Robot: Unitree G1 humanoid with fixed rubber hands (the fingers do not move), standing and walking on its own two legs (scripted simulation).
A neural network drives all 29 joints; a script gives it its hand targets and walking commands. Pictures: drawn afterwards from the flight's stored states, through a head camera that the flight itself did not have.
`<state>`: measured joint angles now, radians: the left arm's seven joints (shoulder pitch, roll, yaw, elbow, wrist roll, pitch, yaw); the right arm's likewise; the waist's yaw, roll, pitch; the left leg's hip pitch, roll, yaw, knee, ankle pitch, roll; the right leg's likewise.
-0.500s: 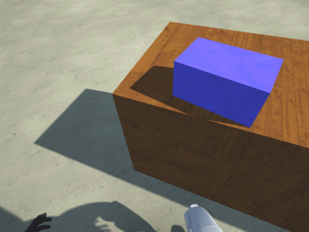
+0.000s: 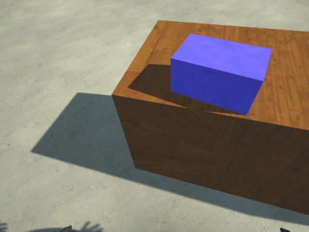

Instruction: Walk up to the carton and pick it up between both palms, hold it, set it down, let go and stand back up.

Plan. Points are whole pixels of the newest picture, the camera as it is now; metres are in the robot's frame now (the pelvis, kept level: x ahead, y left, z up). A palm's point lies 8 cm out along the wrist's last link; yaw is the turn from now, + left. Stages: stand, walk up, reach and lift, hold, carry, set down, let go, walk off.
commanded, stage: stand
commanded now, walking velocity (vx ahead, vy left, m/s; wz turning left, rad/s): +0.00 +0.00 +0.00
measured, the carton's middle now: (216, 72) +0.65 -0.19 +0.03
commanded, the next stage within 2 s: none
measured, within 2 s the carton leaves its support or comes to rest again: neither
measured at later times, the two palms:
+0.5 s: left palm out of the picture +0.07 +0.25 -0.08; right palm out of the picture +0.06 -0.33 -0.10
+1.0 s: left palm out of the picture +0.12 +0.21 -0.08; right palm out of the picture +0.07 -0.38 -0.11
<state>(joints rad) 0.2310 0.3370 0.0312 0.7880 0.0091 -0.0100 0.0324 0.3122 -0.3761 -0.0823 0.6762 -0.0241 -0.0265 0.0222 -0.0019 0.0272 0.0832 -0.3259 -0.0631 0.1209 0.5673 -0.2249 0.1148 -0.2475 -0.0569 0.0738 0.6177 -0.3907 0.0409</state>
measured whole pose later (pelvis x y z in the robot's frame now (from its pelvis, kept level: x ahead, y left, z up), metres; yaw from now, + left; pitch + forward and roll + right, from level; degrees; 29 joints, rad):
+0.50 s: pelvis +0.00 -0.03 +0.01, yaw -3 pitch -3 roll +1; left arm 0.26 0.33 -0.01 0.91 0.01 -0.03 0.01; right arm 0.27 -0.35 -0.07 0.80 -0.01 -0.02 0.02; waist -0.01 0.04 0.07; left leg -0.22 -0.02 0.16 0.41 -0.15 0.06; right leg -0.18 -0.05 0.00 0.51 -0.29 0.02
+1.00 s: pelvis +0.02 -0.08 +0.02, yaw -3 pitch -2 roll +1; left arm 0.13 0.33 -0.01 1.01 0.00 -0.04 0.02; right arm 0.18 -0.36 -0.04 0.98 0.00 -0.03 0.01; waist -0.01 0.03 0.07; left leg -0.15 0.05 0.13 0.34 -0.14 -0.02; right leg -0.08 0.03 -0.02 0.39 -0.26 -0.05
